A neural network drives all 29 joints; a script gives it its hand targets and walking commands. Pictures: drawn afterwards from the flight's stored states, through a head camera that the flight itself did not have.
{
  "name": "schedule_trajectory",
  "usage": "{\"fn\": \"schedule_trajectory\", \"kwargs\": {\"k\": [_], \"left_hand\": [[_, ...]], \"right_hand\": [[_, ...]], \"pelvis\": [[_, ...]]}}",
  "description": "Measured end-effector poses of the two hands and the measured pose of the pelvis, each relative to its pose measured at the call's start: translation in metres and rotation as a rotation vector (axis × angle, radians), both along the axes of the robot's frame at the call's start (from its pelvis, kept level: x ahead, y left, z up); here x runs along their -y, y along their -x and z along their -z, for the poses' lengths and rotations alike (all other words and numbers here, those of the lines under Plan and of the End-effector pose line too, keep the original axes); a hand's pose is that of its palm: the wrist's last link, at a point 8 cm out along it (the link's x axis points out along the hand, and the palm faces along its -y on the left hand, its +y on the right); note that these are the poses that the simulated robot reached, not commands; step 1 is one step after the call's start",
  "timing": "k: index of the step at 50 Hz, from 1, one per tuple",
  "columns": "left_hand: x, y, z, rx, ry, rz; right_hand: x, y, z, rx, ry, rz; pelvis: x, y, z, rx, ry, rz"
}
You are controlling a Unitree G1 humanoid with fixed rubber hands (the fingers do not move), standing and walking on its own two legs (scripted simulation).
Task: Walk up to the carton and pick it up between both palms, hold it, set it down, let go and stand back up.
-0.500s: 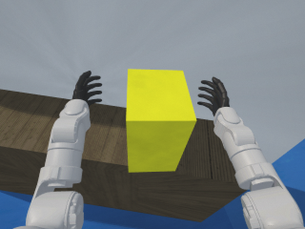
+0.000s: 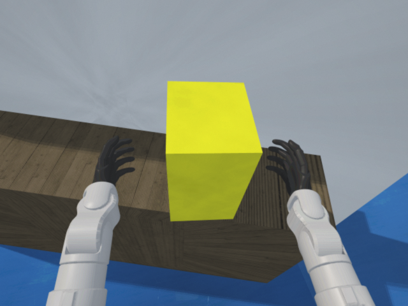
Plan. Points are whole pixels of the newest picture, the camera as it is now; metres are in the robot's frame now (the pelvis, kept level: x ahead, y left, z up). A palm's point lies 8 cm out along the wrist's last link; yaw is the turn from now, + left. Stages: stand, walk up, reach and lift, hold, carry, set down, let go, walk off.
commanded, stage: set down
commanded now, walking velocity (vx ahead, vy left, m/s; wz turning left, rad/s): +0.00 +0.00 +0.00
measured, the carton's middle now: (204, 157) +0.41 +0.02 +0.00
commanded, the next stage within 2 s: none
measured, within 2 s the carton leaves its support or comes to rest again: neither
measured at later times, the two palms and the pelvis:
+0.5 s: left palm (108, 234) +0.23 +0.20 -0.03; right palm (294, 243) +0.24 -0.17 -0.02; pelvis +0.02 +0.00 +0.00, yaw +2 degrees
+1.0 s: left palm (112, 251) +0.20 +0.19 -0.05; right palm (296, 262) +0.21 -0.18 -0.05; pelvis +0.02 +0.01 +0.00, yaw +1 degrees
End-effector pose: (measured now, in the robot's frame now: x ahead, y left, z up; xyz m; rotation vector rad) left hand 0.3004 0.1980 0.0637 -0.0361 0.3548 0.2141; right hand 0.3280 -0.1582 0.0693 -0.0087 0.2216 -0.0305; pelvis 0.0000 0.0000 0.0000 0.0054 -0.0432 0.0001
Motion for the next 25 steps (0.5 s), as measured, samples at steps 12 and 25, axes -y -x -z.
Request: {"fn": "schedule_trajectory", "kwargs": {"k": [12, 25], "left_hand": [[0.003, 0.023, 0.03, 0.043, -0.021, -0.007], [0.003, 0.071, 0.091, 0.026, -0.053, -0.015]], "right_hand": [[-0.001, 0.03, 0.034, -0.008, 0.003, -0.013], [0.014, 0.086, 0.09, -0.12, 0.036, -0.004]], "pelvis": [[-0.001, -0.002, 0.0, -0.02, -0.002, -0.007], [-0.002, -0.018, 0.002, -0.026, 0.002, -0.026]]}}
